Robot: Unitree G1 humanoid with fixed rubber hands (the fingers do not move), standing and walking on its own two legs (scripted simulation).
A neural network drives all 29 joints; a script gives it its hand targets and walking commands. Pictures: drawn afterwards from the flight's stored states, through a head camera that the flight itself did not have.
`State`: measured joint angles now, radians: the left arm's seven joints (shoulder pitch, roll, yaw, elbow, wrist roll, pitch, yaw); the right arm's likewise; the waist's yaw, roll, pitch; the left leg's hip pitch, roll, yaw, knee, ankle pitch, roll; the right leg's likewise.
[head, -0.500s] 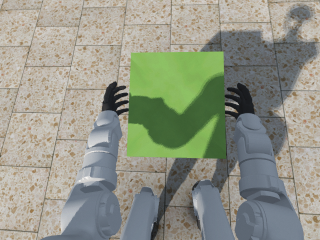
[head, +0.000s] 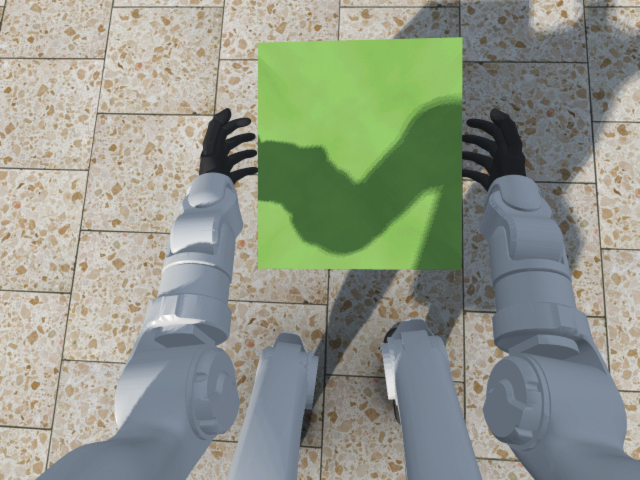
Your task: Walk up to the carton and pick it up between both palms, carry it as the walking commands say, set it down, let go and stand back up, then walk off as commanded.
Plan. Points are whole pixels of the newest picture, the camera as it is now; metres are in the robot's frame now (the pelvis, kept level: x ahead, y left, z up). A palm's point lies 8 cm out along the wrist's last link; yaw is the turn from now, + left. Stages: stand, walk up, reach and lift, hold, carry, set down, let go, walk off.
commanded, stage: set down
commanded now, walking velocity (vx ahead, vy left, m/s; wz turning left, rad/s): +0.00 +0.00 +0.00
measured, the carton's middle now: (356, 167) +0.52 -0.04 -0.19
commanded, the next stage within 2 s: none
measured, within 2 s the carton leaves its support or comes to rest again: neither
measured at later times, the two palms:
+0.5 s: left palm (240, 179) +0.50 +0.13 -0.17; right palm (478, 182) +0.48 -0.21 -0.18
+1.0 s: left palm (253, 185) +0.52 +0.13 -0.27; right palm (459, 186) +0.50 -0.21 -0.27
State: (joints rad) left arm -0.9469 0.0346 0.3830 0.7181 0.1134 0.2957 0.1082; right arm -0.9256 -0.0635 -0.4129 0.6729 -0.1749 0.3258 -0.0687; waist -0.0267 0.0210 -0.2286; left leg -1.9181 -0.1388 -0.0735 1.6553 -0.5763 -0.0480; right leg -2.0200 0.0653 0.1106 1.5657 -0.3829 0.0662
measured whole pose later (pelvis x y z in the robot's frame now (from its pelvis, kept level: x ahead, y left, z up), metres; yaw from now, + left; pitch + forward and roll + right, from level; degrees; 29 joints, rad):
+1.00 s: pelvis -0.02 +0.00 -0.12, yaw +3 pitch +48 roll +1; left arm -1.32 0.18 0.28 0.88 0.00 0.26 0.15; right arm -1.25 -0.24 -0.35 0.83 -0.05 0.27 -0.09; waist -0.05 0.03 0.08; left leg -2.26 -0.19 -0.07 2.05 -0.63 -0.09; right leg -2.35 0.06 0.09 1.96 -0.44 0.08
